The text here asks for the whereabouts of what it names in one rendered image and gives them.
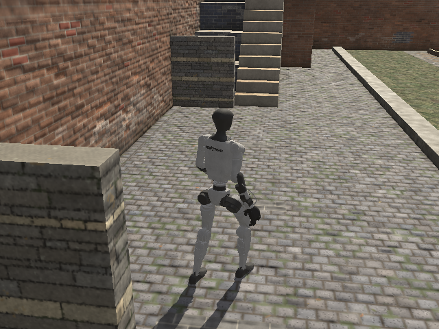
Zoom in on stairs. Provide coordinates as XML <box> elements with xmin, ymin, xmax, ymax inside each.
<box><xmin>235</xmin><ymin>0</ymin><xmax>284</xmax><ymax>107</ymax></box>

